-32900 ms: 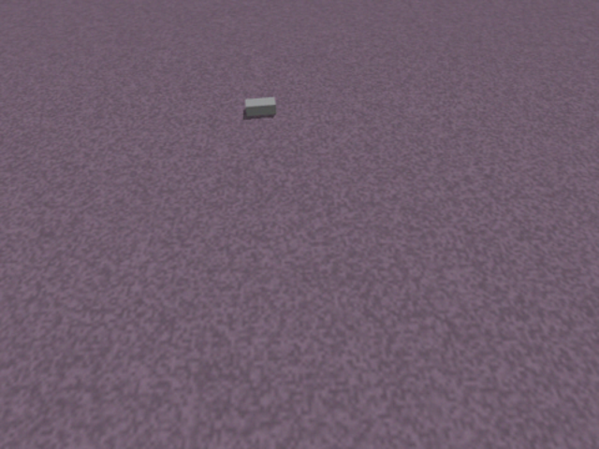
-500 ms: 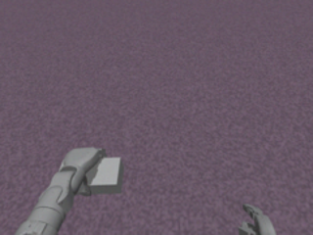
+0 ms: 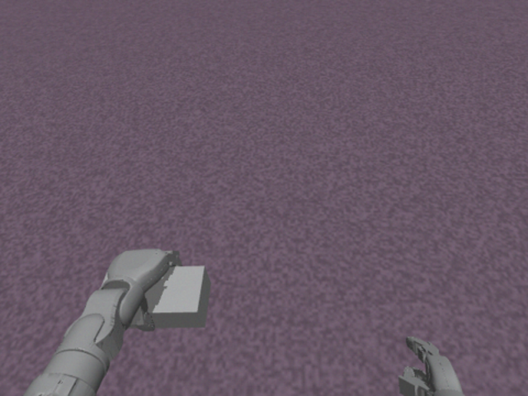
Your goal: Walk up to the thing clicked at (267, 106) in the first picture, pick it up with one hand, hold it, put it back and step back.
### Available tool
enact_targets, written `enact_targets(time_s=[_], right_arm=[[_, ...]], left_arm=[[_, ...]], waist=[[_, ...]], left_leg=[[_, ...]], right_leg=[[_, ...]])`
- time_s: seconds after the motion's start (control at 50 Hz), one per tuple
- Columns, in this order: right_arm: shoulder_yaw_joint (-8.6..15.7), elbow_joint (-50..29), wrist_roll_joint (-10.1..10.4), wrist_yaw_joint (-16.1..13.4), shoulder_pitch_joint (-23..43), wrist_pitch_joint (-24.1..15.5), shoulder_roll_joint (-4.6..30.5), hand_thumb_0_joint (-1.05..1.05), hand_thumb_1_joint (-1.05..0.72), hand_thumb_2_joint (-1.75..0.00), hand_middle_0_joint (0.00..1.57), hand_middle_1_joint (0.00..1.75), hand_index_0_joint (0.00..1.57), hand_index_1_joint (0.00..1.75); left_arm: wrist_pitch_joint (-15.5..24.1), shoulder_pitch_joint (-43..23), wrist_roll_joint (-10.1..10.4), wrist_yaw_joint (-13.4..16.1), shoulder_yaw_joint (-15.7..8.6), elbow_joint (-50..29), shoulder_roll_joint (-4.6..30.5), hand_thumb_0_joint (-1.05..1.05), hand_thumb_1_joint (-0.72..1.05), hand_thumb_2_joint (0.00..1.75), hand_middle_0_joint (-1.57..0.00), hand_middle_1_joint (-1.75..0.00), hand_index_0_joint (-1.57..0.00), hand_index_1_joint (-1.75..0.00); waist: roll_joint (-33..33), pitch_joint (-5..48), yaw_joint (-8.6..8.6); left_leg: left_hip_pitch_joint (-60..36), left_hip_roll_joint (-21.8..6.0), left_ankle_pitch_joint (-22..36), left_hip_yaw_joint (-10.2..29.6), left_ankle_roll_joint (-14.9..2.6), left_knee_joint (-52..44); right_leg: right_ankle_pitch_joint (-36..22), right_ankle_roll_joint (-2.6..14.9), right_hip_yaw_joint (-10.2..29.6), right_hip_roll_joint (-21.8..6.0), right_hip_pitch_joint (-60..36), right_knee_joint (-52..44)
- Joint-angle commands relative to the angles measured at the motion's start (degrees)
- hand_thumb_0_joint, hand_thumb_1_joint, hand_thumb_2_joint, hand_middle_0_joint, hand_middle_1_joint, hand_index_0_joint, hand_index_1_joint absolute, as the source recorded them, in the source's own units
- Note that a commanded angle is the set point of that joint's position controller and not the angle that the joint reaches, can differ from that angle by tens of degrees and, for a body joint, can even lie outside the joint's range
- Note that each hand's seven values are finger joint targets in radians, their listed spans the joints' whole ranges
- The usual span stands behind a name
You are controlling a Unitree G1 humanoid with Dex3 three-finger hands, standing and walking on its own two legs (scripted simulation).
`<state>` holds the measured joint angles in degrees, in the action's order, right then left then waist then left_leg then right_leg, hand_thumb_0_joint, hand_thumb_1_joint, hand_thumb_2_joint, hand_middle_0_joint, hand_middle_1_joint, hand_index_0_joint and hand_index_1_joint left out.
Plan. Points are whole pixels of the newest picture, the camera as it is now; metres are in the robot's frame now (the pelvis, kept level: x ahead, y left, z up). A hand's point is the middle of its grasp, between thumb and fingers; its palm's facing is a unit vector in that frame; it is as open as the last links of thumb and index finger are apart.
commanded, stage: hold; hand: left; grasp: from above
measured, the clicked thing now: (155, 297) +0.29 +0.22 -0.07
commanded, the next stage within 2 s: crouch in 0.28 s
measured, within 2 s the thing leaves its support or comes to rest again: neither
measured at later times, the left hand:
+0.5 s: hand (148, 286) +0.30 +0.22 -0.04, palm faces -0.46 -0.05 -0.89, open 11.2 cm
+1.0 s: hand (169, 310) +0.32 +0.24 -0.21, palm faces -0.43 +0.04 -0.90, open 11.2 cm
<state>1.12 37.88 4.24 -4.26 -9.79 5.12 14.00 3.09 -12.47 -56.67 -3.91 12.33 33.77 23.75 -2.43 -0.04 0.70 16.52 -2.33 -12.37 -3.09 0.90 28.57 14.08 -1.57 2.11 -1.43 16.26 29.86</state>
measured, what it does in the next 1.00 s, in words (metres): lowers itself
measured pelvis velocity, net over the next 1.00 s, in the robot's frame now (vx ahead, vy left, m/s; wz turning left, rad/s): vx -0.02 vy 0.01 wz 0.02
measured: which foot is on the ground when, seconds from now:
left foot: down 0.00-1.00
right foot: down 0.00-1.00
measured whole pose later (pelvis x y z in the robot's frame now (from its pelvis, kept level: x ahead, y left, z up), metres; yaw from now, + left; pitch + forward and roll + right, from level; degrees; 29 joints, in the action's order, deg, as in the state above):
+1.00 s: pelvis -0.02 +0.01 -0.10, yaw +1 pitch +20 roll -2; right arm 5.2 40.3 -0.7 -0.9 -12.5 4.6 15.6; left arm 6.9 -28.9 -69.0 19.3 7.8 63.0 22.5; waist -0.7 8.4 -4.3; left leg 62.1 -3.1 -26.9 0.7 0.7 68.8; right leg 28.2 -2.2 0.2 -0.7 59.4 67.3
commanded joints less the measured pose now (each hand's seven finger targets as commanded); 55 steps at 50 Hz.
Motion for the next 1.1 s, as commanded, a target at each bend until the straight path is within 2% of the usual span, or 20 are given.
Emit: enact_targets(time_s=[0.0,0.04,0.1,0.14,0.16,0.34,0.36,0.38,0.46,0.54,0.64,0.72,0.82,0.88,0.9,0.94,1.0,1.02,1.04,1.08], right_arm=[[2.22,-8.17,-0.42,-0.65,5.64,-2.47,7.06,0.0,-0.9,-0.9,0.2,0.3,0.2,0.3],[2.48,-7.97,-0.44,-0.66,5.42,-2.29,7.17,0.0,-0.9,-0.9,0.2,0.3,0.2,0.3],[2.44,-8.02,-0.34,-0.68,5.3,-2.07,7.04,0.0,-0.9,-0.9,0.2,0.3,0.2,0.3],[2.52,-7.73,-0.27,-0.73,4.98,-1.76,7.15,0.0,-0.9,-0.9,0.2,0.3,0.2,0.3],[2.58,-7.72,-0.32,-0.76,5.05,-1.68,7.24,0.0,-0.9,-0.9,0.2,0.3,0.2,0.3],[2.72,-8.03,-0.19,-0.67,4.56,-1.18,7.23,0.0,-0.9,-0.9,0.2,0.3,0.2,0.3],[2.74,-8.24,-0.16,-0.62,4.54,-1.19,7.21,0.0,-0.92,-0.91,0.2,0.3,0.2,0.3],[2.79,-8.2,-0.17,-0.58,4.68,-1.07,7.31,0.0,-0.89,-0.9,0.2,0.3,0.2,0.3],[2.92,-8.33,-0.2,-0.53,4.29,-0.6,7.19,0.0,-0.9,-0.9,0.2,0.3,0.2,0.3],[3.13,-7.63,-0.41,-0.25,3.05,-0.11,7.29,0.0,-0.89,-0.9,0.2,0.3,0.2,0.3],[4.04,-5.7,-1.73,0.65,1.02,0.44,7.75,0.0,-0.9,-0.9,0.2,0.3,0.2,0.3],[5.05,-3.72,-2.83,1.55,-1.37,0.34,8.31,0.0,-0.9,-0.9,0.2,0.3,0.2,0.3],[6.1,-3.02,-4.22,2.73,-4.35,-0.45,8.95,0.0,-0.9,-0.9,0.2,0.3,0.2,0.3],[6.57,-2.51,-4.93,2.88,-5.3,-1.41,9.44,0.0,-0.9,-0.9,0.2,0.3,0.2,0.3],[6.83,-2.33,-5.14,2.75,-5.6,-1.68,9.94,0.0,-0.9,-0.9,0.2,0.3,0.2,0.3],[6.72,-1.74,-5.6,2.56,-6.08,-2.43,9.95,0.0,-0.9,-0.9,0.2,0.3,0.2,0.3],[6.99,-1.47,-6.11,2.17,-6.77,-3.56,10.38,0.0,-0.9,-0.9,0.2,0.3,0.2,0.3],[7.03,-1.3,-6.31,2.15,-7.14,-3.91,10.53,0.0,-0.9,-0.9,0.2,0.3,0.2,0.3],[7.22,-0.88,-6.56,2.12,-7.26,-4.35,10.89,0.0,-0.9,-0.9,0.2,0.3,0.2,0.3],[7.14,-0.33,-6.8,2.06,-7.47,-4.99,11.0,0.0,-0.9,-0.9,0.2,0.3,0.2,0.3]], left_arm=[[0.49,-20.03,-0.01,3.11,-5.98,-12.01,11.33,0.0,0.59,1.02,-0.94,-0.86,-0.95,-0.85],[0.17,-18.44,-0.51,3.28,-7.35,-10.68,12.39,0.0,0.58,1.02,-0.94,-0.84,-0.95,-0.84],[0.2,-18.79,-0.57,3.23,-6.6,-10.21,11.99,0.0,0.59,1.01,-0.96,-0.82,-0.96,-0.83],[0.17,-19.01,-0.16,3.32,-7.74,-11.06,13.06,0.0,0.59,1.02,-0.96,-0.82,-0.96,-0.82],[0.25,-19.67,-0.22,3.23,-7.42,-10.56,12.99,0.0,0.59,1.01,-0.96,-0.83,-0.96,-0.83],[0.7,-18.7,0.32,2.91,-6.67,-10.19,12.08,0.0,0.57,1.01,-0.94,-0.82,-0.95,-0.82],[0.72,-18.23,0.25,2.77,-6.07,-10.09,11.39,0.0,0.63,0.93,-0.92,-0.9,-0.98,-0.85],[0.76,-17.33,0.11,2.97,-7.16,-9.81,12.16,0.0,0.55,0.89,-0.84,-0.87,-0.9,-0.84],[1.26,-15.85,-0.74,3.79,-6.45,-7.98,11.03,0.0,0.59,0.96,-0.92,-0.89,-0.94,-0.87],[2.47,-15.96,-1.86,6.84,-6.84,-5.35,10.33,0.0,0.56,0.97,-0.92,-0.85,-0.93,-0.84],[3.54,-20.64,-5.04,12.99,-6.34,1.46,9.43,0.0,0.59,0.93,-0.93,-0.86,-0.95,-0.84],[3.88,-25.54,-7.39,17.11,-5.75,7.4,8.54,0.0,0.64,1.02,-0.98,-0.9,-0.99,-0.89],[3.87,-27.79,-10.63,22.49,-6.19,17.13,7.41,0.0,0.63,0.96,-0.97,-0.88,-0.98,-0.86],[3.82,-33.73,-12.16,25.1,-7.07,18.08,8.82,0.0,0.65,0.97,-0.98,-0.88,-1.0,-0.87],[3.88,-34.92,-12.57,25.87,-8.35,18.65,10.83,0.0,0.63,0.98,-0.98,-0.87,-0.99,-0.86],[3.61,-34.51,-12.46,26.76,-8.09,22.65,9.56,0.0,0.64,0.93,-0.96,-0.88,-0.99,-0.85],[3.65,-39.12,-12.8,27.83,-10.28,22.06,13.47,0.0,0.6,0.97,-0.95,-0.85,-0.97,-0.84],[3.28,-38.87,-12.77,27.97,-9.81,23.6,11.99,0.0,0.58,0.97,-0.93,-0.84,-0.95,-0.83],[3.22,-40.24,-12.4,28.17,-10.76,22.55,13.11,0.0,0.56,0.95,-0.91,-0.86,-0.92,-0.84],[2.85,-42.25,-11.98,27.9,-10.85,23.68,13.67,0.0,0.53,0.96,-0.9,-0.85,-0.91,-0.84]], waist=[[1.07,13.95,-0.51],[0.76,14.36,-0.02],[1.6,14.18,-0.32],[1.23,15.27,0.21],[1.62,15.07,-0.4],[1.29,14.3,-0.14],[1.46,14.19,-0.11],[1.46,13.76,0.34],[2.49,13.25,-0.49],[4.17,12.53,-1.09],[3.45,14.07,-2.68],[2.68,18.21,-3.99],[2.28,23.09,-4.69],[-1.65,28.38,-5.33],[-2.06,29.8,-5.05],[-2.5,30.35,-5.95],[-3.3,35.61,-6.02],[-3.17,36.41,-6.71],[-4.22,38.15,-6.21],[-4.7,40.03,-7.16]], left_leg=[[-8.64,2.94,5.5,-0.14,-1.59,-3.65],[-8.71,2.95,6.85,-0.18,-1.59,-3.52],[-8.91,3.01,7.99,-0.28,-1.78,-3.31],[-9.37,2.98,8.98,-0.27,-1.8,-3.26],[-9.38,3.02,8.94,-0.32,-1.88,-3.17],[-9.28,2.9,9.83,-0.22,-1.69,-3.53],[-9.22,2.85,9.69,-0.18,-1.66,-3.58],[-8.85,2.88,9.49,-0.13,-1.57,-3.74],[-8.54,3.08,10.28,-0.32,-1.83,-2.93],[-6.6,3.09,9.97,-0.02,-1.68,-1.34],[-1.26,3.1,8.45,0.35,-1.38,4.19],[5.66,3.12,7.42,0.58,-1.13,12.97],[18.6,2.72,5.05,1.22,-1.44,25.78],[24.43,2.51,2.5,1.95,-1.33,32.08],[25.9,2.22,1.32,2.3,-1.2,33.62],[31.32,2.16,-1.82,2.71,-1.32,37.01],[38.48,2.25,-6.33,2.92,-1.6,42.47],[40.22,2.06,-7.47,3.56,-1.51,43.83],[40.47,1.65,-7.91,4.58,-1.26,44.86],[42.71,1.38,-9.5,5.22,-1.12,47.55]], right_leg=[[-4.42,1.61,-1.27,2.77,-0.36,-5.96],[-5.72,1.63,-1.33,2.73,-1.11,-5.79],[-7.27,1.45,-1.29,2.61,-1.42,-5.8],[-8.13,1.43,-1.34,2.63,-1.98,-5.81],[-8.31,1.33,-1.27,2.62,-1.9,-5.83],[-8.94,1.61,-1.6,2.73,-2.17,-5.95],[-8.69,1.69,-1.63,2.76,-2.05,-5.95],[-8.27,1.76,-1.72,2.73,-2.54,-6.06],[-9.7,1.55,-1.59,2.56,-1.78,-5.63],[-9.29,1.5,-1.84,2.55,0.2,-4.24],[-8.44,1.61,-1.88,2.39,6.56,0.71],[-7.99,1.64,-1.88,2.32,14.31,8.47],[-4.89,2.18,-2.33,2.4,26.27,19.86],[-2.18,2.62,-2.85,2.56,34.36,26.57],[-0.7,2.81,-3.35,2.8,36.69,28.74],[2.03,3.03,-3.77,2.79,41.67,32.44],[5.38,3.35,-3.81,2.68,46.85,38.02],[6.3,3.35,-4.05,2.76,48.94,39.98],[6.91,3.37,-4.31,2.64,51.49,42.3],[8.44,3.39,-4.73,2.56,55.48,45.28]])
